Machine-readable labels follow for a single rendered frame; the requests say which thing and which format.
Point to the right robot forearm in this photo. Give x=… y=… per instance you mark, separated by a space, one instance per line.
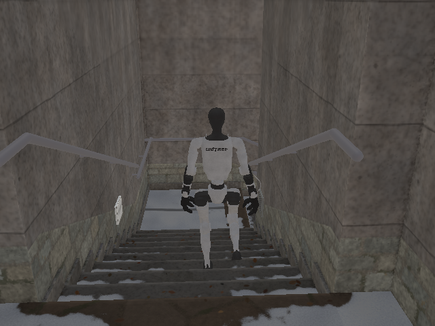
x=250 y=184

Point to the robot left hand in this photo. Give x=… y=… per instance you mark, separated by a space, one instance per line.
x=187 y=201

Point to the left robot forearm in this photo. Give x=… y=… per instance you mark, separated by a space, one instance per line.
x=186 y=184

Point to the left robot thigh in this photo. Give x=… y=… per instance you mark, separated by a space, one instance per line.
x=202 y=206

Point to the robot left upper arm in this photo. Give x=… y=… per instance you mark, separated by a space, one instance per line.
x=193 y=154

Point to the robot right upper arm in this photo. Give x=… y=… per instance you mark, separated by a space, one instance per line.
x=241 y=154

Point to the robot right hand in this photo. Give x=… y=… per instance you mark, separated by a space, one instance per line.
x=254 y=205

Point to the robot torso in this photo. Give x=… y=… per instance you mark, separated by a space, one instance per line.
x=217 y=164

